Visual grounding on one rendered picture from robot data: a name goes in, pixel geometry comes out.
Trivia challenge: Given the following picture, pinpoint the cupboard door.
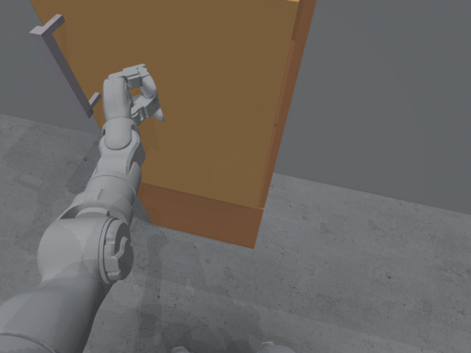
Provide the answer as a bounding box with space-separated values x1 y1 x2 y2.
30 0 300 209

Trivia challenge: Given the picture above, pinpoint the handle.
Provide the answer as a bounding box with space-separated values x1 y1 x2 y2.
29 14 102 119

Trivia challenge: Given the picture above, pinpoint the robot left upper arm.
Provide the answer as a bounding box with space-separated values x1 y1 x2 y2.
0 216 134 353

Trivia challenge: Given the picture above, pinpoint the left robot forearm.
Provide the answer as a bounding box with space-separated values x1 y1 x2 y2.
38 118 146 277

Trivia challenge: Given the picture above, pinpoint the robot left hand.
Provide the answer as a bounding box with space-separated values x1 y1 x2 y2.
102 64 164 126

